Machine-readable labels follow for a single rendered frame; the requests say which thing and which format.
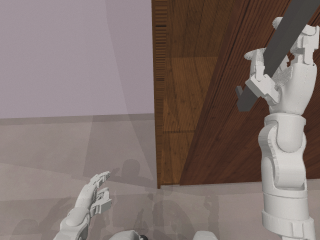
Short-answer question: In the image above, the left robot thigh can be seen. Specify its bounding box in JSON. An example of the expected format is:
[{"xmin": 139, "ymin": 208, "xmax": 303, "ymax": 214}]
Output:
[{"xmin": 109, "ymin": 230, "xmax": 144, "ymax": 240}]

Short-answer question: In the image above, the wardrobe door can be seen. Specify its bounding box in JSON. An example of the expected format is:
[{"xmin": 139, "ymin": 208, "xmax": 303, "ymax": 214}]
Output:
[{"xmin": 179, "ymin": 0, "xmax": 320, "ymax": 186}]

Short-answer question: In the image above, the robot left forearm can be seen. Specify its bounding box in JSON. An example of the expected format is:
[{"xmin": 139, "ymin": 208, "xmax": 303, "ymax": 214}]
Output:
[{"xmin": 53, "ymin": 206, "xmax": 91, "ymax": 240}]

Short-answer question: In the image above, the robot left hand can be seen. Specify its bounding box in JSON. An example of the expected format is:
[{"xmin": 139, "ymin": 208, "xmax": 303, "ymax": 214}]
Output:
[{"xmin": 74, "ymin": 171, "xmax": 112, "ymax": 219}]

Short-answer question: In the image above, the robot right hand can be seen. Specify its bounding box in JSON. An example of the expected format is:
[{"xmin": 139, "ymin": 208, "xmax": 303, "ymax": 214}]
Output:
[{"xmin": 244, "ymin": 17, "xmax": 320, "ymax": 116}]

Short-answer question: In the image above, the handle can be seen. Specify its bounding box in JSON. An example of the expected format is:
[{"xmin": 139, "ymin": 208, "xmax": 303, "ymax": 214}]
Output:
[{"xmin": 235, "ymin": 0, "xmax": 320, "ymax": 112}]

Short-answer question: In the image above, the robot right forearm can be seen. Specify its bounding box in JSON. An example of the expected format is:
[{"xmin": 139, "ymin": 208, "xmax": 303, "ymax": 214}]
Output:
[{"xmin": 258, "ymin": 112, "xmax": 316, "ymax": 240}]

